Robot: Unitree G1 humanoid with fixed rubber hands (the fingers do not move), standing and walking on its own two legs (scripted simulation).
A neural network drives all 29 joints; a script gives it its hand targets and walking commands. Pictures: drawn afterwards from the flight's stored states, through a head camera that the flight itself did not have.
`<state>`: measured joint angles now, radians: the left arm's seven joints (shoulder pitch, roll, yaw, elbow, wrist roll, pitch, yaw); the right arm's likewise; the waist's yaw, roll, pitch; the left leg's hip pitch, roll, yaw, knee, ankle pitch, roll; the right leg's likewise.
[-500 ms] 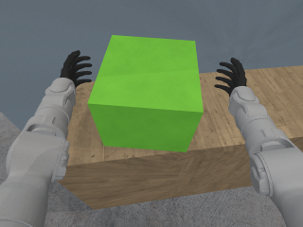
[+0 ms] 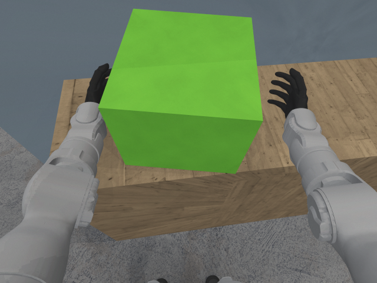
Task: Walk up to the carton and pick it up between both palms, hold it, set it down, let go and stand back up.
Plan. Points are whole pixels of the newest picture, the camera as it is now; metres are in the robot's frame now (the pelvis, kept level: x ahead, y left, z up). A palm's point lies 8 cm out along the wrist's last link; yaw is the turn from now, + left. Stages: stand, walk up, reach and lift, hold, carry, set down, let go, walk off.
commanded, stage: reach and lift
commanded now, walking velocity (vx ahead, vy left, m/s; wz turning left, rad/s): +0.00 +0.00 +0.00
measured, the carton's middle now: (186, 94) +0.52 -0.01 +0.06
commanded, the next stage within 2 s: none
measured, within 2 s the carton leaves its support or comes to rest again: neither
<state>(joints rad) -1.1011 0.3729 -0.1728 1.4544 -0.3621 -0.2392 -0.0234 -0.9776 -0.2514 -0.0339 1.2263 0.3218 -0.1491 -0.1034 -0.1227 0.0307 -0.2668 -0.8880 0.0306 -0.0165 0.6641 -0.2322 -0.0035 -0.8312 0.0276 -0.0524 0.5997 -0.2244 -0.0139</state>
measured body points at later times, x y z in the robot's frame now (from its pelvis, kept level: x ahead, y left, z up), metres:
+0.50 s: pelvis +0.00 +0.01 +0.01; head +0.10 +0.03 +0.44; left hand +0.50 +0.17 +0.08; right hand +0.46 -0.19 +0.08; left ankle +0.02 +0.12 -0.71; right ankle +0.01 -0.11 -0.71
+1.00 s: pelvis +0.02 +0.02 +0.03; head +0.12 +0.03 +0.47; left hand +0.50 +0.16 +0.08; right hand +0.44 -0.19 +0.08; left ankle +0.02 +0.12 -0.71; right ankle +0.01 -0.11 -0.71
